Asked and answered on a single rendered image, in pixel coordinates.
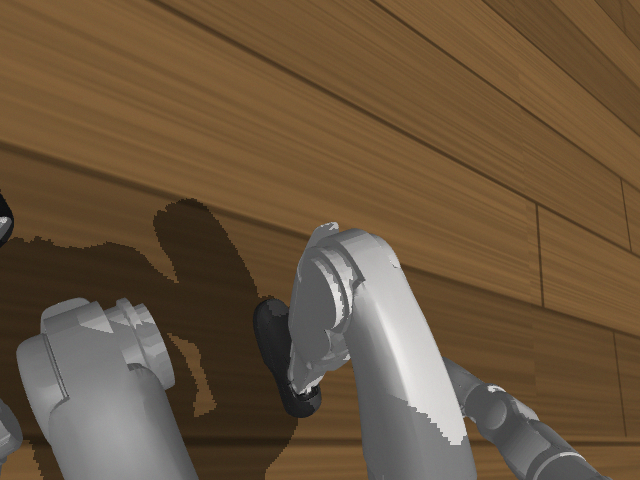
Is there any right robot arm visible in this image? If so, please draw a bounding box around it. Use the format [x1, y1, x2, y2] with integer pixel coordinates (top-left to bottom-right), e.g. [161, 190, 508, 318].
[464, 383, 613, 480]

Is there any right robot foot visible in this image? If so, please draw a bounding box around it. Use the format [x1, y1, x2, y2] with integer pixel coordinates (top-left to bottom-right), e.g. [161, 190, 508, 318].
[253, 299, 321, 418]

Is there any left robot arm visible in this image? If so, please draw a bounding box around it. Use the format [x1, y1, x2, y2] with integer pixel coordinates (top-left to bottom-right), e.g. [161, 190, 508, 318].
[0, 398, 23, 475]

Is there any bottle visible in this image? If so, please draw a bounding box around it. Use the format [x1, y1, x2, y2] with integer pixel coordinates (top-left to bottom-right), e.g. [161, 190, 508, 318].
[0, 193, 14, 248]

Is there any right robot hand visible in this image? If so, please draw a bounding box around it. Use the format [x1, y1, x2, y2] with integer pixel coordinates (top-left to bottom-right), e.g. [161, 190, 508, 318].
[442, 356, 484, 418]

